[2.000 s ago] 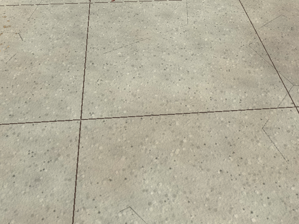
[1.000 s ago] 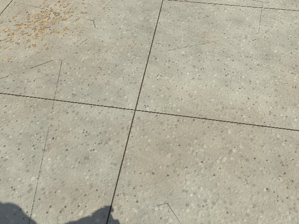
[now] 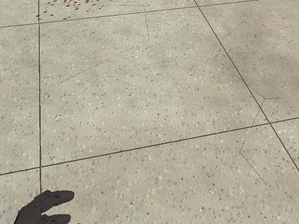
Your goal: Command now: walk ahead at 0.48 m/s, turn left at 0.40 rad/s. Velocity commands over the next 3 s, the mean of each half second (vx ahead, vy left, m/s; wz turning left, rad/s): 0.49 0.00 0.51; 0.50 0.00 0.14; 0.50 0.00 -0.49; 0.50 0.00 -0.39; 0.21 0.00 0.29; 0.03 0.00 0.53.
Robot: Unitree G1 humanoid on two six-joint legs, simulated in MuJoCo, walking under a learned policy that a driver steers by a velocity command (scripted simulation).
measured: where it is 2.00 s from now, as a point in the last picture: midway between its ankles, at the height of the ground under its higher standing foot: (90, 111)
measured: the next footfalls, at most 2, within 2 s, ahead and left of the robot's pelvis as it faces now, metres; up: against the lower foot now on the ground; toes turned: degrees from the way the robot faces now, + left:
right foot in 0.06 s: +0.19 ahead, -0.13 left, +0.00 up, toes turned +5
left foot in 0.54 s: +0.42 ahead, +0.18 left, +0.00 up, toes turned +22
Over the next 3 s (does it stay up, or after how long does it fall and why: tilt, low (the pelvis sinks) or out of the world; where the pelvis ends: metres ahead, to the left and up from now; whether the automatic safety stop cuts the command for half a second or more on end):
stays up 1.26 0.16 -0.01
